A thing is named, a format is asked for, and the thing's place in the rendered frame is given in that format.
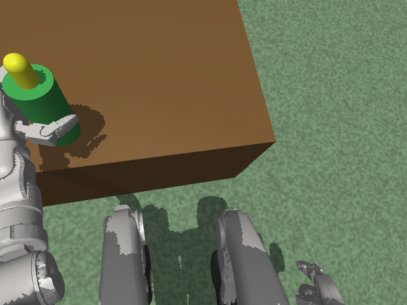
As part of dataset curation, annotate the left robot hand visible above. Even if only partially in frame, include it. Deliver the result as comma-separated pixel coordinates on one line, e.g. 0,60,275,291
0,66,79,147

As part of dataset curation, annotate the left robot arm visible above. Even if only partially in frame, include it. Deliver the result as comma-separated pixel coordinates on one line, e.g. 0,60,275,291
0,139,65,305

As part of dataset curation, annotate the bottle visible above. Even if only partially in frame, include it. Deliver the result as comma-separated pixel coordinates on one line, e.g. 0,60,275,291
2,53,81,146

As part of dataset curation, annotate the right robot foot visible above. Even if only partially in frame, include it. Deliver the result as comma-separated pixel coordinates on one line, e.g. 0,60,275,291
210,250,237,305

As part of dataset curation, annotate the right robot hand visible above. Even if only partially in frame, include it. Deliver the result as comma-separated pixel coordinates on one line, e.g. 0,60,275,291
295,261,345,305

